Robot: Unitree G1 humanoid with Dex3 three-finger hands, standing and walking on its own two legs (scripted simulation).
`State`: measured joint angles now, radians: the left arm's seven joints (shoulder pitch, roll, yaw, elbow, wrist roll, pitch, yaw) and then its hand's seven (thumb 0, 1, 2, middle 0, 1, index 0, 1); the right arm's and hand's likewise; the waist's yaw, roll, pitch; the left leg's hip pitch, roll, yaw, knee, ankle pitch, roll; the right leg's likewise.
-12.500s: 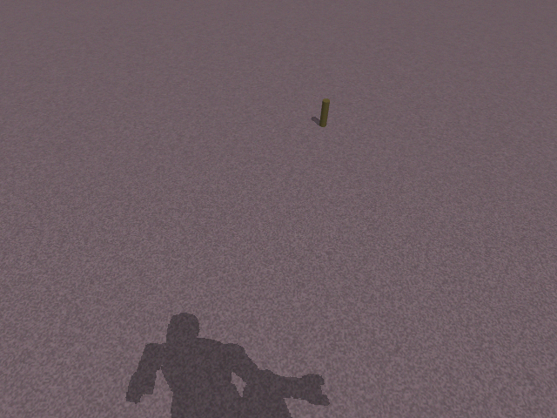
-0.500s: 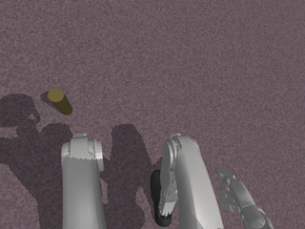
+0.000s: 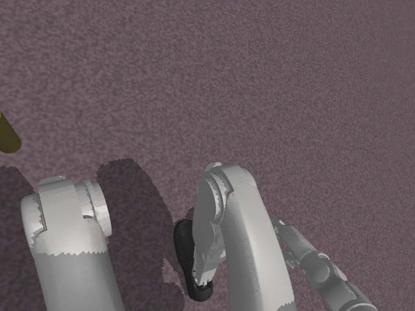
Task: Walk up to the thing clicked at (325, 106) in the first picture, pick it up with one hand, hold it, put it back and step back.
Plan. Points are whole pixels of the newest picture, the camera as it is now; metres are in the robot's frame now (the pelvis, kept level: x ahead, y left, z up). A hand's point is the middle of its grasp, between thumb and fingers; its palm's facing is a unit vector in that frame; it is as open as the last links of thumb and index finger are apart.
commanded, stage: close in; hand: left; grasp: from the side
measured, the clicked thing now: out of the picture +0.43 +0.30 -0.21
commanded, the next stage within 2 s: close in 0.58 s
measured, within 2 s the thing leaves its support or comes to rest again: leaves its support in 1.92 s
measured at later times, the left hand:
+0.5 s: hand out of the picture +0.38 +0.30 -0.17, palm faces +0.26 -0.97 +0.04, open 17.5 cm
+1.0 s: hand (5, 142) +0.40 +0.29 -0.18, palm faces +0.27 -0.96 +0.01, open 13.4 cm
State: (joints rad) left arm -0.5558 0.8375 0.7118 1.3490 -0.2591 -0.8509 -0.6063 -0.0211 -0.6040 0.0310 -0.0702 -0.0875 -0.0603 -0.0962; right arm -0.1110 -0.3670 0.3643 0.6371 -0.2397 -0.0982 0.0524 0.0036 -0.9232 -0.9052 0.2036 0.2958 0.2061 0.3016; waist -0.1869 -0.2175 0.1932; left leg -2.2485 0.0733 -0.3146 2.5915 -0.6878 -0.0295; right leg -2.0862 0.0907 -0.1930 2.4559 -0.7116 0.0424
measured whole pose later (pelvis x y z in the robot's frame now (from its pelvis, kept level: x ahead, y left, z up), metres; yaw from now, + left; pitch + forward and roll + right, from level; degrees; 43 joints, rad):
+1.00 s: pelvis +0.00 +0.01 -0.02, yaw -3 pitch +12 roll -15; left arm -0.57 0.78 0.51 1.38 -0.18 -1.09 -0.18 -0.01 -0.09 0.34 -0.33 -0.30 -0.32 -0.30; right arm -0.19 -0.36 0.49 0.58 -0.33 -0.01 0.13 0.00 -0.89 -0.90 0.20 0.29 0.21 0.30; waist -0.22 -0.27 0.28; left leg -2.23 0.06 -0.41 2.67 -0.70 -0.04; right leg -2.05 0.12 -0.25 2.48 -0.69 0.06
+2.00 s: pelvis -0.01 +0.01 -0.01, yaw -3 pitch +13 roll -16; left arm -0.57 0.77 0.49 1.22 -0.14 -0.99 -0.13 0.01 0.19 1.07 -0.95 -1.13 -1.01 -1.11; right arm -0.14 -0.35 0.47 0.56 -0.32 0.04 0.13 0.00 -0.89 -0.90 0.20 0.29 0.21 0.30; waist -0.21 -0.27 0.27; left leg -2.23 0.07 -0.40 2.64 -0.70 -0.03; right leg -2.04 0.12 -0.26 2.44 -0.69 0.06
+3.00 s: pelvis +0.01 -0.01 +0.05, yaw +5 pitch +29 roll -7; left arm -0.53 0.48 0.44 0.80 -0.19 -0.57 -0.24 0.02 0.18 1.09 -0.96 -1.12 -1.03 -1.08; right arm 0.03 -0.29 0.10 0.63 -0.08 0.06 0.07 0.00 -0.88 -0.89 0.20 0.29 0.20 0.30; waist -0.10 -0.03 -0.05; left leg -2.22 0.08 -0.18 2.37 -0.68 -0.04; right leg -2.11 0.05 -0.11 2.32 -0.73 0.00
